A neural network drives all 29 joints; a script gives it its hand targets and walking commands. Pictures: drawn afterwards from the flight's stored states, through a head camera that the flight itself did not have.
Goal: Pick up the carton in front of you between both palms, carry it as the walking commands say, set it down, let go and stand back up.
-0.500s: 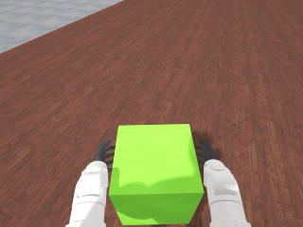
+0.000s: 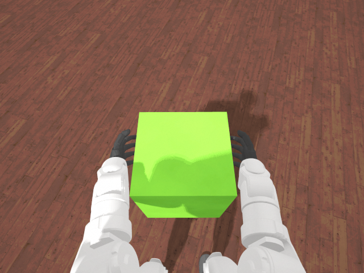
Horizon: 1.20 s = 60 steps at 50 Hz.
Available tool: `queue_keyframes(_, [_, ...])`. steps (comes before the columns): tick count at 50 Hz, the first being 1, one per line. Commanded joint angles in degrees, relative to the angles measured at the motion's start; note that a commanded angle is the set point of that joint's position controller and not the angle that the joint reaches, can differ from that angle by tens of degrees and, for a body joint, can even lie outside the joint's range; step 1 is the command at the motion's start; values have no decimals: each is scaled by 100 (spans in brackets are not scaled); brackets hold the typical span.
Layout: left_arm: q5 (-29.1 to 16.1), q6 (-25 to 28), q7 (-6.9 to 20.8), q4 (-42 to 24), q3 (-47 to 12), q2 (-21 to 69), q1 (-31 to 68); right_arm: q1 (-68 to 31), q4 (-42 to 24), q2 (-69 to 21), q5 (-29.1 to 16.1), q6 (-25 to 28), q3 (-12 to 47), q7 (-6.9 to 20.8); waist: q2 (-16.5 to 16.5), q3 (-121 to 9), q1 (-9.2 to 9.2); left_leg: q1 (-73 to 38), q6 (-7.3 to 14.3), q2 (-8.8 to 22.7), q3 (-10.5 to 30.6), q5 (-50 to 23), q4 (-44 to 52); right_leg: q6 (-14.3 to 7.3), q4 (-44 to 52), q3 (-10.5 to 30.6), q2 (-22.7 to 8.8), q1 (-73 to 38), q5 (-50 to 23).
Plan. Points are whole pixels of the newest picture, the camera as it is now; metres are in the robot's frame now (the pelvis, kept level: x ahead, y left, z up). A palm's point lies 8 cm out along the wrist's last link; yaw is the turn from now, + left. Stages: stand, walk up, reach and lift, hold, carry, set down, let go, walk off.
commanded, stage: set down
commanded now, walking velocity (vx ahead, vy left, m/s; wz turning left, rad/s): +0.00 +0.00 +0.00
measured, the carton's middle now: (183, 170) +0.38 +0.01 -0.10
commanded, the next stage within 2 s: none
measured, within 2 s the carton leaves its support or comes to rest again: rests again in 1.92 s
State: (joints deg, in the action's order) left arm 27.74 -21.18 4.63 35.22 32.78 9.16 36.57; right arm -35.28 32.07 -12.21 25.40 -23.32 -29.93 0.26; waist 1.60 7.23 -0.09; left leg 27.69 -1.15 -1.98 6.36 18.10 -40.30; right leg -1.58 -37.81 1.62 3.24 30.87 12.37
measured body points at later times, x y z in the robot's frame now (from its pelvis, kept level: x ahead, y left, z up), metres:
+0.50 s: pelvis -0.01 +0.03 -0.12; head +0.22 +0.01 +0.26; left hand +0.44 +0.16 -0.20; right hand +0.43 -0.15 -0.20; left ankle +0.03 +0.14 -0.72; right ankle +0.07 -0.10 -0.72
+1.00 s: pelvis -0.04 +0.01 -0.25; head +0.27 -0.01 +0.08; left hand +0.48 +0.14 -0.36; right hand +0.47 -0.16 -0.37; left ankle +0.03 +0.14 -0.72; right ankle +0.07 -0.10 -0.72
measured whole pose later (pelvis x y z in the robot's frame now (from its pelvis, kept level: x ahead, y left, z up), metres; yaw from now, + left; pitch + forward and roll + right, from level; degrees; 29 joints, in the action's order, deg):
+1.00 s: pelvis -0.04 +0.01 -0.25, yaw +3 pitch +47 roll +4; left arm 9.0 -15.0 -4.7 41.4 25.6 -1.3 63.3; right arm -62.3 38.4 2.2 11.4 -16.9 -25.1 -3.6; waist 1.6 -4.4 -1.7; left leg 113.6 -3.2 -8.4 3.0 33.4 -99.6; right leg 2.0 -97.8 5.3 5.9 118.3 26.3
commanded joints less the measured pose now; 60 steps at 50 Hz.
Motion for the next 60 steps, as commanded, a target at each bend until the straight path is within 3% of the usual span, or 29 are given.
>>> queue_keyframes(1, [-825, 761, 738, 380, -2106, 3741, 2361, -2417, 302, -3796, -774, 840, 2252, 702, -180, -2694, 38, 1434, 258, -535, -342, -684, 141, 217, -220, 285, 183, -1557, -1416])
queue_keyframes(6, [-1472, 1439, 716, 123, -3387, 4485, 2862, -3047, 74, -4471, -1328, 1535, 3549, 756, -197, -4929, 151, 2322, 36, -661, -421, -1322, -758, 249, -1313, 287, 292, -1370, -2358])
queue_keyframes(9, [-1925, 1501, 648, -360, -4188, 4756, 3158, -3348, -373, -4591, -1669, 1615, 4212, 796, -228, -6666, 55, 2601, -69, -708, -446, -1940, -1305, 248, -1996, 243, 327, -1379, -3218])
queue_keyframes(11, [-2143, 1423, 581, -573, -4526, 4887, 3270, -3391, -525, -4584, -1779, 1547, 4433, 842, -201, -7245, -40, 2642, -116, -722, -429, -2153, -1572, 257, -2284, 152, 383, -916, -3161])
queue_keyframes(13, [-2236, 1258, 557, -575, -4635, 5039, 3327, -3364, -471, -4558, -1799, 1406, 4446, 931, -108, -7232, -125, 2649, -150, -718, -407, -2077, -1779, 274, -2416, 40, 450, -65, -2583])
queue_keyframes(17, [-2096, 853, 611, -209, -4337, 5221, 3423, -3414, -19, -4426, -1664, 1069, 4022, 1207, 87, -6444, -239, 2970, -184, -702, -373, -1261, -1978, 255, -2575, -154, 520, 1622, -1206])
queue_keyframes(21, [-1912, 618, 634, 152, -3911, 5177, 3672, -3702, 408, -4308, -1490, 830, 3488, 1406, 123, -5972, -285, 3586, -171, -693, -392, -778, -2230, 197, -2873, -250, 520, 2590, -596])
queue_keyframes(28, [-1869, 722, 498, 352, -3570, 4919, 4257, -4244, 746, -4192, -1487, 857, 3139, 1427, 26, -6308, -220, 4341, -165, -787, -495, -843, -2966, 243, -3594, -274, 529, 3521, -650])
queue_keyframes(40, [-2416, 795, 284, 282, -3906, 4493, 5441, -5355, 485, -3976, -1996, 868, 3586, 966, -191, -7655, -269, 5625, -210, -957, -833, -577, -4364, 445, -4824, -334, 565, 3657, -947])
queue_keyframes(51, [-2434, 715, 381, 734, -3384, 3902, 6436, -6362, 776, -3703, -2034, 728, 3294, 769, -411, -7256, -209, 7121, -124, -960, -1082, 219, -5283, 502, -5589, -309, 498, 3914, -518])
queue_keyframes(60, [-2591, 726, 369, 1039, -3263, 3551, 7155, -7095, 989, -3241, -2104, 767, 3081, 773, -376, -7013, -291, 7659, -84, -907, -1122, 402, -5992, 470, -6327, -399, 436, 4412, -380])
